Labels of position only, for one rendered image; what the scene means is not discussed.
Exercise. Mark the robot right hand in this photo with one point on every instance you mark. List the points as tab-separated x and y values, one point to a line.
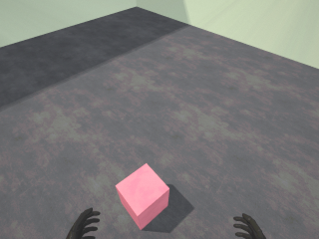
252	228

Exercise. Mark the robot left hand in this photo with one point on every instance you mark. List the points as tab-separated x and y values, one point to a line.
79	228

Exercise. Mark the carton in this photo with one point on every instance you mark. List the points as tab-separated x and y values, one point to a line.
144	195

